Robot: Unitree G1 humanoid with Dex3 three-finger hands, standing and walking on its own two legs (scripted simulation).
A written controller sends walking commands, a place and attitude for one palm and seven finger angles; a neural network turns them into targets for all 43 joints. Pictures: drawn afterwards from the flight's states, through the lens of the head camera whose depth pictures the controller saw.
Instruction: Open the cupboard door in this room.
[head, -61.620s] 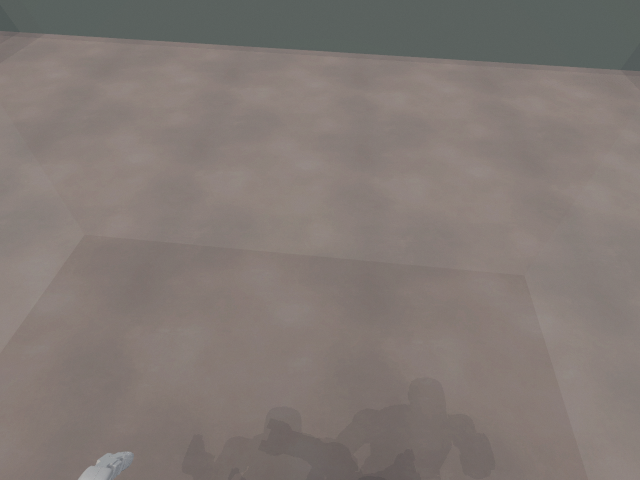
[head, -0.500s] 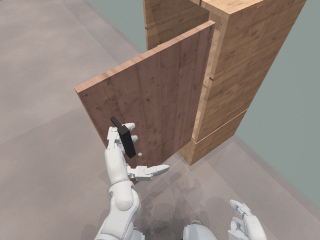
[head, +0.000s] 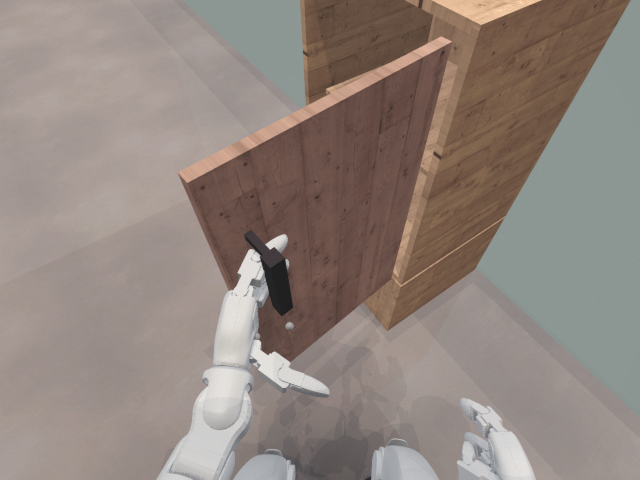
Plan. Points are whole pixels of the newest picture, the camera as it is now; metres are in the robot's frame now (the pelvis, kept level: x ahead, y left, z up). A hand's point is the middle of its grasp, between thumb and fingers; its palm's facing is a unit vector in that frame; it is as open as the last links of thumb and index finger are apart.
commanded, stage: slide the hand sideways off the handle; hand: left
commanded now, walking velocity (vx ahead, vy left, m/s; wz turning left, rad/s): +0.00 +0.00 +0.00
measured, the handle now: (268, 274) +0.36 +0.09 +0.05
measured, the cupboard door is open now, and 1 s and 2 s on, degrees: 96 98 98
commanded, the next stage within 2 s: draw the hand back to the body in 1.06 s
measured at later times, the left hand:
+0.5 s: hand (264, 364) +0.24 +0.08 +0.04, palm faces -0.13 -0.99 -0.02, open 16.3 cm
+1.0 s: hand (213, 391) +0.21 +0.13 +0.04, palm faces -0.05 -1.00 -0.03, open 16.2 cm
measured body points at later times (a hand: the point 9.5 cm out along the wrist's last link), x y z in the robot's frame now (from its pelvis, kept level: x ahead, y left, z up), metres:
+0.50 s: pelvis +0.00 +0.01 -0.01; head +0.07 +0.00 +0.44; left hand +0.24 +0.13 +0.05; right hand +0.19 -0.20 -0.09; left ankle +0.01 +0.12 -0.66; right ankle +0.06 -0.09 -0.66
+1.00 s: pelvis +0.02 +0.00 -0.02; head +0.09 +0.00 +0.43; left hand +0.21 +0.18 +0.05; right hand +0.21 -0.23 -0.09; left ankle +0.01 +0.12 -0.66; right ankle +0.06 -0.09 -0.66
